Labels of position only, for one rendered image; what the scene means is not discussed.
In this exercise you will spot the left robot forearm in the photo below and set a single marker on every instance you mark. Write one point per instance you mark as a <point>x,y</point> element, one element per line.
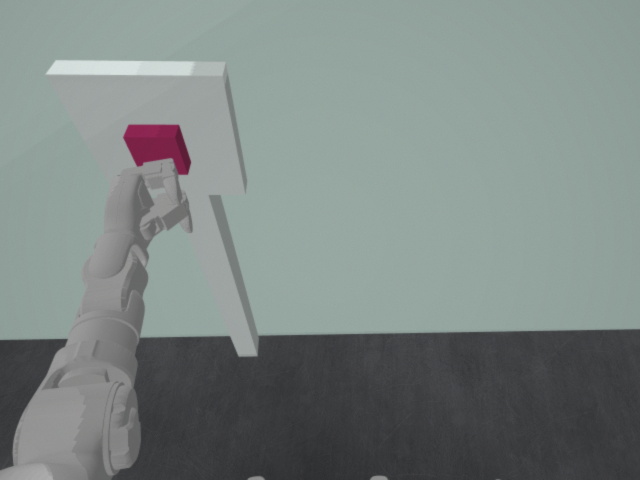
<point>105,333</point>

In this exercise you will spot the left robot hand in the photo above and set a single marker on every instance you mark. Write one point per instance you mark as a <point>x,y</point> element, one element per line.
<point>130,209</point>

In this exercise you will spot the button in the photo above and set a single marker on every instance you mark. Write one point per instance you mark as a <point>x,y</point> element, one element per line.
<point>156,142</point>

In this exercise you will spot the panel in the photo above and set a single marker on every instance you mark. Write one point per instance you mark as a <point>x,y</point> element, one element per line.
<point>104,97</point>

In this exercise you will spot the left robot upper arm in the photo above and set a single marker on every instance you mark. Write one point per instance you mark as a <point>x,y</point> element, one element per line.
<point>86,432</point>

